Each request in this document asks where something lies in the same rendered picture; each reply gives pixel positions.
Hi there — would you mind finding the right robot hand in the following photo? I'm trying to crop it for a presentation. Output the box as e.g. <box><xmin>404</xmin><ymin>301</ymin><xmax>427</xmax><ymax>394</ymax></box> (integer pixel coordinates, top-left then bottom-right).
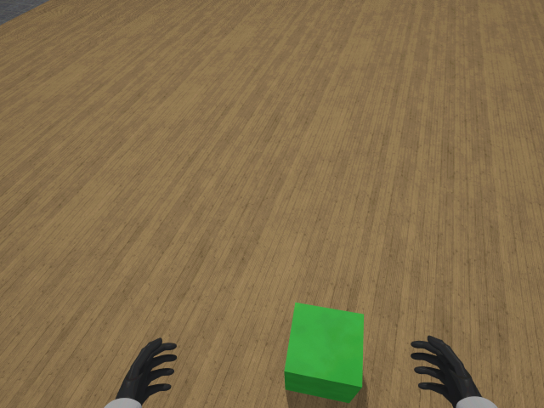
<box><xmin>411</xmin><ymin>336</ymin><xmax>483</xmax><ymax>408</ymax></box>

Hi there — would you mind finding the carton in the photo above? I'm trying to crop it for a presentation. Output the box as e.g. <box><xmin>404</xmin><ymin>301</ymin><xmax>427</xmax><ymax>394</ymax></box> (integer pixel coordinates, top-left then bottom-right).
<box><xmin>284</xmin><ymin>303</ymin><xmax>364</xmax><ymax>403</ymax></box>

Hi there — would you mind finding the left robot hand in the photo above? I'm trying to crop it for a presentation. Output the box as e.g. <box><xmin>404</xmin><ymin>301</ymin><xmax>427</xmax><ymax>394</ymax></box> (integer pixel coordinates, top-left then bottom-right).
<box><xmin>115</xmin><ymin>337</ymin><xmax>177</xmax><ymax>405</ymax></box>

